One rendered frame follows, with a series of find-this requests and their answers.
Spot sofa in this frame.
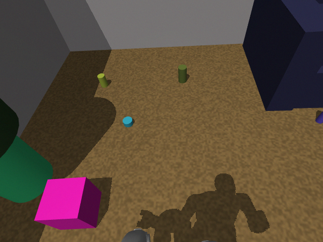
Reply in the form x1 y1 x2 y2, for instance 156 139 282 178
243 0 323 111

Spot potted plant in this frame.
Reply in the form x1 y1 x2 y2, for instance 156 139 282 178
0 99 53 203

